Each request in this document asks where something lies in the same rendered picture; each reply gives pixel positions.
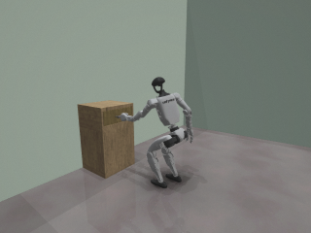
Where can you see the right robot forearm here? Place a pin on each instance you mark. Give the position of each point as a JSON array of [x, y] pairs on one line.
[[188, 121]]

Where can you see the robot left upper arm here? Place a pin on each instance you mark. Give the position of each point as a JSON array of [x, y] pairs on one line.
[[151, 104]]

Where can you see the humanoid robot head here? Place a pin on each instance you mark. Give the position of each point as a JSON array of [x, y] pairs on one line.
[[159, 82]]

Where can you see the robot left hand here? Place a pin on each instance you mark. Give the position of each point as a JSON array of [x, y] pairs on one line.
[[123, 116]]

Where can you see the left robot forearm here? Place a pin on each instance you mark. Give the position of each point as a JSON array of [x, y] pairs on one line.
[[134, 118]]

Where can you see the robot right hand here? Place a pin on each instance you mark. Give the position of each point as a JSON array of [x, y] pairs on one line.
[[190, 134]]

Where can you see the cabinet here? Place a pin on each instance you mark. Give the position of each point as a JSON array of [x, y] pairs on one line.
[[106, 150]]

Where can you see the robot right upper arm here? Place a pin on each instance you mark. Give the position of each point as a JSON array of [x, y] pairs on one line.
[[182, 103]]

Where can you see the right robot shin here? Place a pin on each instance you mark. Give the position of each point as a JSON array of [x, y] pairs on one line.
[[169, 159]]

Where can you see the drawer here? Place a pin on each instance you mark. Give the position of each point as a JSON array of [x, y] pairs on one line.
[[110, 116]]

